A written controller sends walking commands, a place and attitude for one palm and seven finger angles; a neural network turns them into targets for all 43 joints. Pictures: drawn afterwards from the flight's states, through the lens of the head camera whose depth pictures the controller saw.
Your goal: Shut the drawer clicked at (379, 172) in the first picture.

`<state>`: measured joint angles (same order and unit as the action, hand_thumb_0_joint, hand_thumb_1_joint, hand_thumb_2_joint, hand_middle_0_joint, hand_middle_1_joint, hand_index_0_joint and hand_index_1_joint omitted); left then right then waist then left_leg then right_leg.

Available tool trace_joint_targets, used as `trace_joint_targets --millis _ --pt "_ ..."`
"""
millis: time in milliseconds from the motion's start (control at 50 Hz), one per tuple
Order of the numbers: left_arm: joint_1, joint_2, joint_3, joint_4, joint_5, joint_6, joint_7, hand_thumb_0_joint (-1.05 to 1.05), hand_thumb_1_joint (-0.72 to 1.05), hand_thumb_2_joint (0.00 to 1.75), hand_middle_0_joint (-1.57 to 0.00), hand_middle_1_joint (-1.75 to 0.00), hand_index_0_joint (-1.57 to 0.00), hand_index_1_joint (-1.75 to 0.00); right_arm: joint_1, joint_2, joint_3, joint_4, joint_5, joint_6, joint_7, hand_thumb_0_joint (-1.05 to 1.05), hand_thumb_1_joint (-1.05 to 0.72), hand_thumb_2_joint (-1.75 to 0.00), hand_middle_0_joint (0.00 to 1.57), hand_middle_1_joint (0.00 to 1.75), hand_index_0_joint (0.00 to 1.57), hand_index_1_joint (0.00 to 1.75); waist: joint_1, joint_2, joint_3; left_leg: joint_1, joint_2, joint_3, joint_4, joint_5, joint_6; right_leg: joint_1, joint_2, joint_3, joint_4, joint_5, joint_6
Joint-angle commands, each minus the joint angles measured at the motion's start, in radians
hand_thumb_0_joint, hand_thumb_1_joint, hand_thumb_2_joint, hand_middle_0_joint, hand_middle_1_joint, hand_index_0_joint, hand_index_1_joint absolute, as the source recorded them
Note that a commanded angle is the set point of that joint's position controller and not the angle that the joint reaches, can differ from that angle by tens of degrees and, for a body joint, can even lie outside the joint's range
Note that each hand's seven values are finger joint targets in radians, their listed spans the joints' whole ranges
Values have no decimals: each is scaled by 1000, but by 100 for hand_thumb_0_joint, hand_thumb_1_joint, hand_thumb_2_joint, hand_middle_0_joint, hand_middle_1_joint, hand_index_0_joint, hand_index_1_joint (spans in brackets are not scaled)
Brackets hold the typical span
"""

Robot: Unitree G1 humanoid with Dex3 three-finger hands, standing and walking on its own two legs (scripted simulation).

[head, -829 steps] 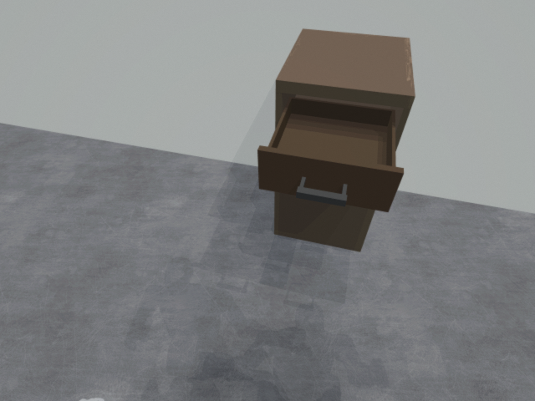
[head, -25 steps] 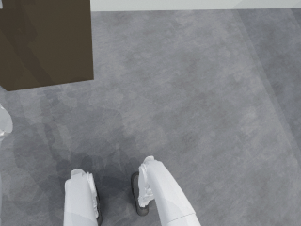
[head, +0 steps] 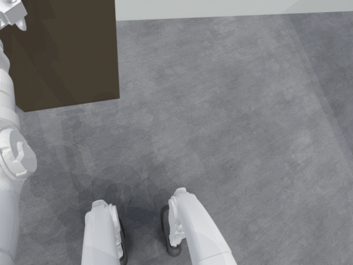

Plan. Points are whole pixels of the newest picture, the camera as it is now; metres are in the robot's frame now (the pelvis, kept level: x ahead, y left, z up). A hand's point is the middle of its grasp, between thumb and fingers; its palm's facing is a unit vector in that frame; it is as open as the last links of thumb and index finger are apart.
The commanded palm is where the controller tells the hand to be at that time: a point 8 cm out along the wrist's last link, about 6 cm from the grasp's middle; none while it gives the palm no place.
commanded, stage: pull the fist back off the drawer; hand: left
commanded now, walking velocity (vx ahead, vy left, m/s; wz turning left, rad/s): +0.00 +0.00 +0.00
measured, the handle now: out of the picture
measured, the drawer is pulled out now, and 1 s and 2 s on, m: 0.00 0.00 0.00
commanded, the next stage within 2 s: draw the hand back to the body in 0.10 s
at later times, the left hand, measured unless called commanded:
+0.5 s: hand out of the picture +0.50 +0.22 +0.12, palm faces +0.15 -0.99 -0.03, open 3.3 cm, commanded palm +0.46 +0.26 +0.14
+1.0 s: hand out of the picture +0.35 +0.24 +0.23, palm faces +0.32 -0.90 -0.29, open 3.3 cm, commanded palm +0.30 +0.27 +0.25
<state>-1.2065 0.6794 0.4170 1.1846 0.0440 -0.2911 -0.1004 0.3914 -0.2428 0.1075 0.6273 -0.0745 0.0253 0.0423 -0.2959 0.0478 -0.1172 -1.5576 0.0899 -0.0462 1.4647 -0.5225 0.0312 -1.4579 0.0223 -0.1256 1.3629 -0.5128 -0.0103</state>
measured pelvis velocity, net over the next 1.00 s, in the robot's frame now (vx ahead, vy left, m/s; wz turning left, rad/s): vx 0.08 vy -0.01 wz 0.08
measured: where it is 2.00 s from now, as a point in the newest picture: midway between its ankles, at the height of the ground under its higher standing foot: (146, 244)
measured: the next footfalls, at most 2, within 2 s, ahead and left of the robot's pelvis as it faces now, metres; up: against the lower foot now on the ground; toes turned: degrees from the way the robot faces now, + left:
none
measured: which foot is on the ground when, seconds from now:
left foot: down 0.00-1.00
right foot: down 0.00-1.00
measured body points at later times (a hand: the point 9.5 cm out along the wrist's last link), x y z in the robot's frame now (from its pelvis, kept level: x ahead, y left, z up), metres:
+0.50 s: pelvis +0.06 +0.00 +0.08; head +0.21 +0.03 +0.51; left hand +0.49 +0.27 +0.12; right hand +0.13 -0.25 -0.04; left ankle +0.06 +0.10 -0.57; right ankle +0.06 -0.12 -0.57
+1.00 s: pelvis +0.08 -0.01 +0.16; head +0.09 -0.02 +0.61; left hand +0.33 +0.28 +0.25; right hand +0.27 -0.22 +0.07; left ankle +0.06 +0.10 -0.57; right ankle +0.06 -0.12 -0.57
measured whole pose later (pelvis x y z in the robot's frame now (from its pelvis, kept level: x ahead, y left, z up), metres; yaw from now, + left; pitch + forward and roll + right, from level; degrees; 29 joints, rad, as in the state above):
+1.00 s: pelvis +0.08 -0.01 +0.16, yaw +5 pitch +3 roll -1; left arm 0.07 0.32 0.13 0.09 -0.08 -0.05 0.10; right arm 0.19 -0.23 0.05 0.53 0.05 0.06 -0.09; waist 0.01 0.05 -0.05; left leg -0.34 0.03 0.05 0.62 -0.34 0.01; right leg -0.30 -0.01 -0.05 0.60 -0.35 -0.01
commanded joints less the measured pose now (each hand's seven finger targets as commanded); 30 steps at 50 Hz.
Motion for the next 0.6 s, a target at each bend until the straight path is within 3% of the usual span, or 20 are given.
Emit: trace_joint_targets --millis 0,80,100,140,180,220,260,280,340,360,380,400,460,500,580 --pt "-365 177 40 -245 -29 -91 3 0 90 90 -140 -160 -140 -160 206 -223 -91 -20 8 7 -2 0 -90 -90 20 30 20 30 22 258 -627 652 -20 -79 -185 289 5 246 41 54 -180 167 -21" --pt "-353 197 59 -252 -32 -117 7 0 90 90 -140 -160 -140 -160 197 -217 -96 -20 13 18 -5 0 -90 -90 20 30 20 30 24 206 -600 595 -26 -52 -177 305 12 324 42 71 -196 198 -14" --pt "-367 203 66 -274 -33 -134 9 0 90 90 -140 -160 -140 -160 194 -216 -96 -19 10 18 -5 0 -90 -90 20 30 20 30 27 229 -615 616 -26 -52 -175 333 11 317 40 73 -188 218 -16" --pt "-343 141 27 -254 -38 -148 1 0 90 90 -140 -160 -140 -160 187 -209 -102 -13 11 21 0 0 -90 -90 20 30 20 30 19 229 -600 641 -27 -51 -172 356 8 301 41 68 -191 234 -16" --pt "-307 165 53 -249 -45 -157 -8 0 90 90 -140 -160 -140 -160 193 -213 -107 -13 11 31 -2 0 -90 -90 20 30 20 30 28 208 -618 642 -29 -43 -166 402 9 341 40 72 -186 286 -14" --pt "-171 146 71 -372 -67 -165 -29 0 90 90 -140 -160 -140 -160 182 -209 -120 -51 20 41 5 0 -90 -90 20 30 20 30 103 270 -760 778 -35 -36 -199 534 -2 431 35 71 -186 395 -21" --pt "-33 144 86 -529 -107 -148 -43 0 90 90 -140 -160 -140 -160 166 -204 -134 -84 39 52 12 0 -90 -90 20 30 20 30 149 268 -848 881 -39 -29 -246 638 -11 551 37 73 -218 495 -18" --pt "41 110 72 -601 -128 -128 -47 0 90 90 -140 -160 -140 -160 156 -198 -140 -99 51 53 14 0 -90 -90 20 30 20 30 159 251 -861 909 -43 -20 -268 666 -9 605 39 76 -244 544 -14" --pt "213 -2 10 -752 -184 -69 -49 0 90 90 -140 -160 -140 -160 127 -185 -149 -115 79 46 8 0 -90 -90 20 30 20 30 159 158 -775 933 -49 -7 -336 677 -1 698 39 73 -320 615 -1" --pt "258 -7 14 -800 -202 -59 -44 0 90 90 -140 -160 -140 -160 119 -183 -152 -119 86 39 2 0 -90 -90 20 30 20 30 167 123 -751 937 -51 0 -362 658 0 741 40 74 -347 624 1" --pt "304 -31 -3 -836 -213 -53 -37 0 90 90 -140 -160 -140 -160 109 -177 -152 -124 93 31 -5 0 -90 -90 20 30 20 30 170 103 -715 942 -53 6 -390 640 -1 765 41 73 -370 619 3" --pt "304 -61 -27 -893 -222 -62 -27 0 90 90 -140 -160 -140 -160 94 -171 -150 -122 94 17 -14 0 -90 -90 20 30 20 30 168 126 -699 968 -56 13 -403 642 -1 773 37 81 -387 624 2" --pt "389 -147 -80 -831 -232 -74 -4 0 90 90 -140 -160 -140 -160 75 -159 -149 -98 97 -4 -29 0 -90 -90 20 30 20 30 151 54 -512 956 -58 26 -459 547 -2 770 38 72 -444 547 7" --pt "408 -166 -109 -812 -225 -94 -5 0 90 90 -140 -160 -140 -160 58 -162 -148 -93 100 -10 -36 0 -90 -90 20 30 20 30 155 75 -425 977 -61 28 -493 515 -4 764 36 71 -469 502 -1" --pt "547 -237 -178 -837 -237 -102 -44 0 90 90 -140 -160 -140 -160 8 -159 -150 -128 109 -12 -36 0 -90 -90 20 30 20 30 188 102 -378 1097 -59 18 -561 559 -14 789 34 55 -516 470 -10"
